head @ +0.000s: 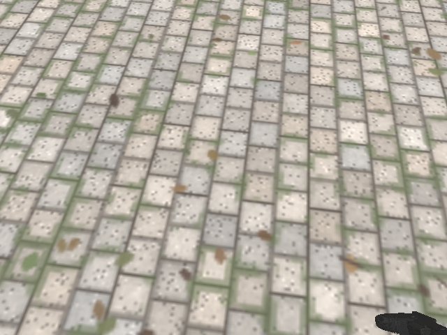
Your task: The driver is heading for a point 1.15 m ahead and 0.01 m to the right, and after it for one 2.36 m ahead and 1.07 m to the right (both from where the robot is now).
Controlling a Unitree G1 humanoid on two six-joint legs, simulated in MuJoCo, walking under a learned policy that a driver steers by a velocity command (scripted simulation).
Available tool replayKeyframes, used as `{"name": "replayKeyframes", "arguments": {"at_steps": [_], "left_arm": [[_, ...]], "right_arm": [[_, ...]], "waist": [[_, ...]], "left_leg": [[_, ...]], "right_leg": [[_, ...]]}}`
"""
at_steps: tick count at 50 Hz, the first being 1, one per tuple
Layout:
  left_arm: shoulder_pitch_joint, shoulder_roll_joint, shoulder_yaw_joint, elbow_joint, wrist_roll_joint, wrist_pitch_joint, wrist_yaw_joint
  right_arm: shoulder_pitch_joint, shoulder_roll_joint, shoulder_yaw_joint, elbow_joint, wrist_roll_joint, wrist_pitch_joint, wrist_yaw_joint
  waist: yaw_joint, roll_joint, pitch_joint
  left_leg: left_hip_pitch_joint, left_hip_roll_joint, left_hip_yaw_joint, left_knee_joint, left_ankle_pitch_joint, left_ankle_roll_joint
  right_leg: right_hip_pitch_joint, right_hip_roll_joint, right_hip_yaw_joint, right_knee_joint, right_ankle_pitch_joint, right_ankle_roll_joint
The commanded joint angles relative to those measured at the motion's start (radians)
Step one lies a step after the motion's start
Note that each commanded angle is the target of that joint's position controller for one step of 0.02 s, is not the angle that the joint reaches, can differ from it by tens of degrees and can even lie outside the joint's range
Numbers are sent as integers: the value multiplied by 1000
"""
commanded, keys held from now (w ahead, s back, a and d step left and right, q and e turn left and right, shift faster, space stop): w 1.00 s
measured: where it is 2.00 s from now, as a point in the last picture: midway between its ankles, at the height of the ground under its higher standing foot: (236, 157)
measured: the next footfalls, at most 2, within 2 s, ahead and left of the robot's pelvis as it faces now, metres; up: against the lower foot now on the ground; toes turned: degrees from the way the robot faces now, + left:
right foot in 0.52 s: +0.46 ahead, -0.10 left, +0.00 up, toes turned -2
left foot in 1.04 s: +0.74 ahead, +0.11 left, +0.00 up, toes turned +6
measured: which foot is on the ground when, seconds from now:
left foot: down 0.00-0.52, up 0.54-1.00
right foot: up 0.00-0.50, down 0.52-1.00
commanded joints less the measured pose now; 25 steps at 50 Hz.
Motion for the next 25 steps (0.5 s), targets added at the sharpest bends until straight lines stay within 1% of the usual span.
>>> {"name": "replayKeyframes", "arguments": {"at_steps": [1, 2, 3, 4, 5, 6, 7, 8, 9, 11, 13, 17, 20, 22, 23, 24, 25], "left_arm": [[-60, 159, 31, -139, 2, -12, -7], [-112, 124, 20, -150, -12, -22, -10], [-97, 107, 14, -134, -12, -27, -12], [-82, 103, 16, -123, 5, -16, -15], [-37, 97, 14, -99, 19, 2, -19], [-21, 92, 15, -89, 25, 15, -24], [-23, 86, 17, -88, 27, 23, -30], [-43, 79, 17, -92, 27, 27, -34], [-81, 75, 17, -102, 27, 30, -37], [-165, 75, 19, -125, 26, 31, -37], [-230, 72, 18, -143, 23, 28, -37], [-349, 59, 9, -177, 18, 21, -37], [-424, 59, 4, -206, 17, 14, -38], [-432, 64, 4, -217, 18, 8, -38], [-405, 68, 6, -211, 17, 4, -35], [-345, 79, 12, -193, 16, 0, -28], [-235, 98, 22, -157, 16, -5, -18]], "right_arm": [[392, -264, -85, 43, 33, 8, -44], [343, -215, -73, 61, 37, 2, -52], [307, -161, -57, 74, 38, -8, -53], [274, -128, -44, 82, 42, -17, -54], [243, -106, -35, 81, 42, -25, -52], [245, -99, -31, 86, 43, -35, -49], [257, -104, -32, 97, 48, -43, -47], [269, -116, -35, 110, 52, -48, -46], [284, -124, -38, 120, 53, -51, -45], [319, -124, -38, 141, 53, -52, -44], [349, -120, -36, 159, 53, -54, -43], [417, -120, -31, 199, 49, -58, -47], [463, -123, -27, 232, 40, -56, -56], [465, -136, -28, 249, 36, -55, -64], [447, -145, -29, 252, 34, -55, -68], [429, -157, -30, 254, 32, -56, -70], [415, -168, -33, 258, 28, -54, -71]], "waist": [[-187, 102, -345], [-158, 73, -222], [-111, 35, -142], [-72, 35, -105], [-41, 46, -97], [-32, 55, -98], [-27, 53, -93], [-25, 54, -73], [-31, 53, -50], [-53, 47, -7], [-69, 46, 10], [-106, 54, 29], [-126, 58, 48], [-115, 63, 51], [-93, 68, 40], [-63, 80, 8], [-15, 82, -54]], "left_leg": [[790, 414, -691, -284, 48, 226], [678, 371, -519, -274, 190, 208], [545, 316, -416, -296, 279, 159], [461, 270, -351, -322, 301, 123], [399, 242, -304, -352, 298, 106], [371, 229, -286, -376, 304, 106], [361, 218, -270, -399, 298, 111], [350, 211, -256, -426, 272, 114], [345, 207, -247, -452, 238, 115], [363, 202, -236, -483, 209, 112], [397, 197, -219, -488, 222, 103], [473, 198, -185, -475, 308, 84], [551, 218, -176, -448, 390, 77], [595, 238, -173, -412, 490, 69], [601, 239, -160, -372, 602, 58], [603, 236, -148, -303, 759, 43], [601, 222, -134, -169, 877, 30]], "right_leg": [[-659, 65, 199, 661, -26, -29], [-676, 24, 225, 626, 46, -40], [-620, -9, 234, 518, 84, -46], [-564, -26, 241, 448, 98, -43], [-500, -26, 240, 415, 112, -37], [-471, -18, 232, 399, 125, -33], [-475, -14, 224, 381, 145, -29], [-496, -15, 219, 354, 177, -23], [-528, -20, 216, 324, 218, -16], [-601, -29, 215, 249, 295, -5], [-638, -26, 213, 166, 359, -1], [-646, 5, 190, 16, 445, -16], [-639, 34, 169, -73, 431, -46], [-604, 57, 160, -120, 376, -76], [-546, 79, 150, -145, 338, -95], [-453, 112, 137, -160, 296, -114], [-323, 149, 126, -184, 265, -135]]}}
